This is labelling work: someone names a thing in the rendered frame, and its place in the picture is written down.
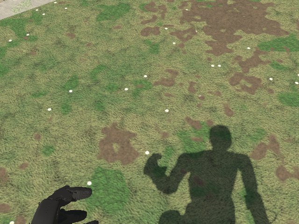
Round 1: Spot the left robot hand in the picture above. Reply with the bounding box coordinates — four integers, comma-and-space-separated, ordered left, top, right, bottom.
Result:
29, 185, 99, 224

